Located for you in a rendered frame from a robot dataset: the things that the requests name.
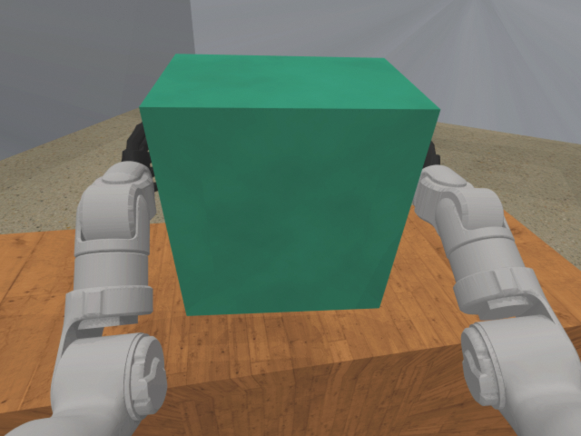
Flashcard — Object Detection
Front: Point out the robot right hand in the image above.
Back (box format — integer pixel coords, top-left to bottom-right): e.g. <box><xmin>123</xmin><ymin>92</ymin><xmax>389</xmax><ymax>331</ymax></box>
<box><xmin>422</xmin><ymin>141</ymin><xmax>440</xmax><ymax>169</ymax></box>

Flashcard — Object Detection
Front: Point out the robot left hand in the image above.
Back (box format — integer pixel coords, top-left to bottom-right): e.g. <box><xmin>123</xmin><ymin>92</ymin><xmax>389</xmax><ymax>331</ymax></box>
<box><xmin>122</xmin><ymin>122</ymin><xmax>158</xmax><ymax>192</ymax></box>

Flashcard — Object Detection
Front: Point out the robot right upper arm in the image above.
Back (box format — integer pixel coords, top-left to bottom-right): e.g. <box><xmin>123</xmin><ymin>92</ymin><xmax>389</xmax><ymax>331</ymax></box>
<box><xmin>461</xmin><ymin>314</ymin><xmax>581</xmax><ymax>436</ymax></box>

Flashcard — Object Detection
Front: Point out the carton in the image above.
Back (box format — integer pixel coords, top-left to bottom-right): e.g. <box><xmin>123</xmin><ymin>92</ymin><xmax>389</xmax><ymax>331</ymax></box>
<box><xmin>139</xmin><ymin>54</ymin><xmax>440</xmax><ymax>316</ymax></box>

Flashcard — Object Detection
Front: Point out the left robot forearm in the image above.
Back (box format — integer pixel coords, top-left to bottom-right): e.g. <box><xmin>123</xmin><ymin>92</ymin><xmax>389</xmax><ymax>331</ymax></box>
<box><xmin>50</xmin><ymin>161</ymin><xmax>156</xmax><ymax>411</ymax></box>

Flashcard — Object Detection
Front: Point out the pedestal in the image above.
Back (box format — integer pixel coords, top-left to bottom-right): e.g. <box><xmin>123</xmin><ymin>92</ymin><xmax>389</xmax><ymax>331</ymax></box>
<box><xmin>0</xmin><ymin>205</ymin><xmax>581</xmax><ymax>436</ymax></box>

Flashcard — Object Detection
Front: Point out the robot left upper arm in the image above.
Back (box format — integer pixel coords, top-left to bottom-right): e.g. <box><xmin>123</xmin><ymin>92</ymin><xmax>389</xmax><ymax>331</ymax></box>
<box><xmin>5</xmin><ymin>332</ymin><xmax>167</xmax><ymax>436</ymax></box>

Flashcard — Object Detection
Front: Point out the right robot forearm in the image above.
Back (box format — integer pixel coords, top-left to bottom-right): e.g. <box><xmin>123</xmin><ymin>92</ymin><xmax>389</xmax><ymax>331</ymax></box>
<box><xmin>412</xmin><ymin>165</ymin><xmax>581</xmax><ymax>378</ymax></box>

